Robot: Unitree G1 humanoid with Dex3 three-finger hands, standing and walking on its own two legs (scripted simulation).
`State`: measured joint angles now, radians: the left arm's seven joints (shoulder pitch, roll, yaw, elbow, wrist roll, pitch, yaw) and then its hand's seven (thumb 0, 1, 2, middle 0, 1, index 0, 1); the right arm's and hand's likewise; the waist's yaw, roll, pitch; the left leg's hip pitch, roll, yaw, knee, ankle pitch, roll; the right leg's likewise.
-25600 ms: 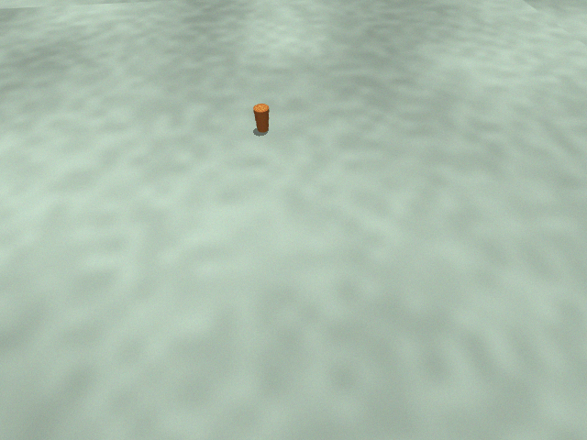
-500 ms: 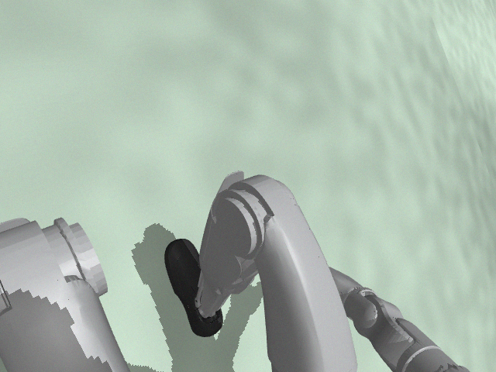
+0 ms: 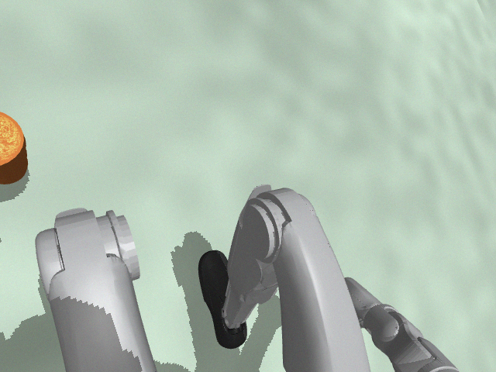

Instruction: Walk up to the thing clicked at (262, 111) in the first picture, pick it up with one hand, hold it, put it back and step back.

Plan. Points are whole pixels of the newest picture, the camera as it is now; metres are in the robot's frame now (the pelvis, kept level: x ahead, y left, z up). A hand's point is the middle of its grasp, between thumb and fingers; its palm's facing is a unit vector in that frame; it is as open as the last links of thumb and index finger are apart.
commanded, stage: rise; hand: left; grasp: from the side
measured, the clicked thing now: out of the picture +0.44 +0.30 -0.23
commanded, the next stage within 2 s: home in 0.12 s
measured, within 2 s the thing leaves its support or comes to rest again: neither
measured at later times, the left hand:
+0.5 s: hand out of the picture +0.30 +0.42 +0.03, palm faces +0.36 -0.78 -0.50, open 17.2 cm
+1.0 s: hand out of the picture +0.24 +0.29 +0.23, palm faces +0.36 -0.84 -0.40, open 17.2 cm
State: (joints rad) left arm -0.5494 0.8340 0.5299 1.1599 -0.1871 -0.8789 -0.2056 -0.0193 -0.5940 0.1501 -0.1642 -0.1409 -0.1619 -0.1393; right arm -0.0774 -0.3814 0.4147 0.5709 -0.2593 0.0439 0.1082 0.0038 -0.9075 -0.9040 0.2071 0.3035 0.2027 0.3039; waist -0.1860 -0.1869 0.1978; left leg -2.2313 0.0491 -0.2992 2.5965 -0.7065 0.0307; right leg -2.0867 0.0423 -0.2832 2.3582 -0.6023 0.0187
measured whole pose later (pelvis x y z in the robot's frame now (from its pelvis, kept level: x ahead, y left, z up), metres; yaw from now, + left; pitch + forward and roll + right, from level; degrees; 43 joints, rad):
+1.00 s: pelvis +0.07 -0.01 +0.34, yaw +14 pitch +22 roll -3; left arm 0.13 0.32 0.14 0.35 0.00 0.16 0.16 -0.01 -0.49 0.08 -0.07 -0.07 -0.06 -0.06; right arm 0.17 -0.24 0.01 0.52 0.04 -0.01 -0.13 0.01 -0.90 -0.90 0.20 0.30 0.20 0.30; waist -0.05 0.01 -0.18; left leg -1.20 0.04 -0.04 1.39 -0.59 -0.01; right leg -1.16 0.01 -0.08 1.34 -0.57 -0.02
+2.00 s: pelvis +0.11 +0.00 +0.42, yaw +16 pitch +8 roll -2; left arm 0.47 0.21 -0.01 0.01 -0.02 0.27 0.13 -0.01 -0.55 0.05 -0.06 -0.06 -0.05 -0.05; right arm 0.29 -0.21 0.04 0.49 0.02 -0.10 -0.18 0.02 -0.90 -0.90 0.20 0.30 0.20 0.30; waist -0.03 0.03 -0.11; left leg -0.61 0.03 -0.03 0.94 -0.47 -0.01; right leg -0.58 0.01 -0.07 0.90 -0.46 -0.02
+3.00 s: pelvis +0.11 +0.00 +0.42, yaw +16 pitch +7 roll -2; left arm 0.46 0.21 -0.01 0.02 -0.01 0.25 0.13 -0.01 -0.53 0.06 -0.06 -0.06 -0.06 -0.06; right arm 0.28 -0.20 0.04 0.51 0.01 -0.12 -0.18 0.02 -0.90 -0.90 0.20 0.30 0.20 0.30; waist -0.02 0.03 -0.11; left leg -0.60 0.03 -0.02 0.93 -0.46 -0.01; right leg -0.56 0.01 -0.06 0.89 -0.45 -0.02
